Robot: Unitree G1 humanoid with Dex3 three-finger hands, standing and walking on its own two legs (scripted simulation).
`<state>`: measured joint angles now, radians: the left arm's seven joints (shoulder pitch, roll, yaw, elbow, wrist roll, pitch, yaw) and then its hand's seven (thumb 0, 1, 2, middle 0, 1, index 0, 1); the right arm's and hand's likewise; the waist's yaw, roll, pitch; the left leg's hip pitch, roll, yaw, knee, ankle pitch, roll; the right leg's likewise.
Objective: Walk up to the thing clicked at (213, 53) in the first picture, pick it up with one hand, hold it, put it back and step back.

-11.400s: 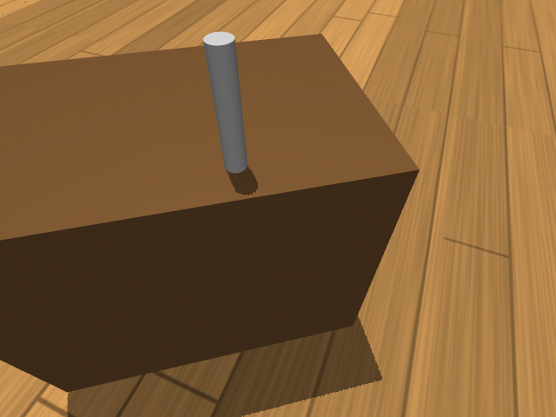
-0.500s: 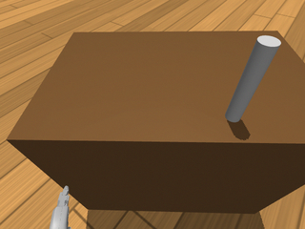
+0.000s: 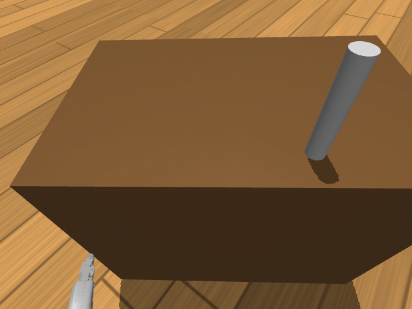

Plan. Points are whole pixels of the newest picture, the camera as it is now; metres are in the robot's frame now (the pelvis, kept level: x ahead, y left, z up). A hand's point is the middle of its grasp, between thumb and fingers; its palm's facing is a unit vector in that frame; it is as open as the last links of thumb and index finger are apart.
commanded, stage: go down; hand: right
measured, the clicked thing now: (334, 111) +0.44 -0.22 +0.15
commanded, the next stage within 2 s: approach in 0.16 s
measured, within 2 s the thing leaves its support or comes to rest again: neither
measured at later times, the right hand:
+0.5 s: hand out of the picture +0.35 -0.39 +0.20, palm faces +0.17 +0.98 -0.02, open 17.4 cm
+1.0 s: hand (352, 142) +0.42 -0.27 +0.09, palm faces +0.11 +0.99 +0.03, open 17.3 cm
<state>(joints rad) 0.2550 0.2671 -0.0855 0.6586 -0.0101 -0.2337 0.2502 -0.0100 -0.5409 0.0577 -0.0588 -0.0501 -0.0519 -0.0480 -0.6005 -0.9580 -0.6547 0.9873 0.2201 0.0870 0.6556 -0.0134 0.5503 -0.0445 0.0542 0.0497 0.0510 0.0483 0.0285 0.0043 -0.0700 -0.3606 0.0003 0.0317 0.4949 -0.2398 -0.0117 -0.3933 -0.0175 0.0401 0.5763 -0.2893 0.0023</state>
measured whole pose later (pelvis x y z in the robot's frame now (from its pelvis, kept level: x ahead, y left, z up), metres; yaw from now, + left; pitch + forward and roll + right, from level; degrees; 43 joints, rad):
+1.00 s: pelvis +0.00 +0.00 -0.02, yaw +2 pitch +11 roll +2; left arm 0.25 0.23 -0.03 0.53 0.01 -0.19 0.14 -0.01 -0.53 0.04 -0.08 -0.06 -0.07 -0.06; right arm -0.56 -0.54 -0.47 0.90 0.21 -0.21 0.35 -0.01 0.48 -0.05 0.05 0.04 0.05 0.04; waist 0.08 0.00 -0.11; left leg -0.55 -0.02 0.01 0.67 -0.31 -0.01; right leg -0.57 -0.04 0.02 0.76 -0.38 0.01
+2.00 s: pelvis -0.02 +0.01 -0.03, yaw +2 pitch +10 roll +1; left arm 0.33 0.23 0.04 0.40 -0.03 -0.11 0.05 -0.01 -0.54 0.06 -0.06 -0.06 -0.06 -0.05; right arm -0.68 -0.43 -0.37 0.88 0.14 -0.15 0.11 -0.01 0.53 -0.05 0.50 0.25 0.49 0.25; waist 0.09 0.01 -0.09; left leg -0.60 -0.01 -0.01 0.75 -0.32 -0.01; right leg -0.59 -0.03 0.01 0.78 -0.36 0.01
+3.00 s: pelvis -0.01 +0.00 -0.02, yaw +2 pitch +7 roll +1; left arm 0.32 0.24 0.04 0.41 -0.04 -0.09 0.07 -0.01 -0.55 0.06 -0.08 -0.06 -0.07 -0.06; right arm -0.67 -0.41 -0.36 0.82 0.15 -0.09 0.09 -0.01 -0.09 -1.13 0.93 1.19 0.93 1.19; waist 0.06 -0.02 -0.10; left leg -0.49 0.00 -0.01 0.68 -0.32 -0.02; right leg -0.49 -0.02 0.00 0.72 -0.36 0.00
